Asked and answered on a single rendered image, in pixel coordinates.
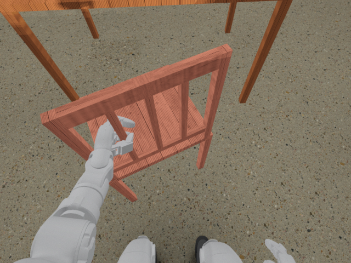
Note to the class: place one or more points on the table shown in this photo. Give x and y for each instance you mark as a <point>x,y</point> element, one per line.
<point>10,10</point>

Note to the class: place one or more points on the robot right hand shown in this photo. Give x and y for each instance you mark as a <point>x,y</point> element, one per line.
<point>279,252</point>

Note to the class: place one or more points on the robot left hand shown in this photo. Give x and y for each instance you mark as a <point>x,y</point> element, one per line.
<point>106,138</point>

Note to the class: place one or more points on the robot left thigh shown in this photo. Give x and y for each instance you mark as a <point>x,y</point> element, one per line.
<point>138,251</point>

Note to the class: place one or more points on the left robot upper arm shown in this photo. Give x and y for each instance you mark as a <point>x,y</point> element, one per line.
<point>64,240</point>

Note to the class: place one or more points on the right robot foot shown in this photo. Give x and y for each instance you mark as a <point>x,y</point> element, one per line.
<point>201,240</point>

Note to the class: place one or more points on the left robot forearm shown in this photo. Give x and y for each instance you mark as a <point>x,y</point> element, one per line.
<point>88,194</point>

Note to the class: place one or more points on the chair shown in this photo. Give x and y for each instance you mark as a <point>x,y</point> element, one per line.
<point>166,120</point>

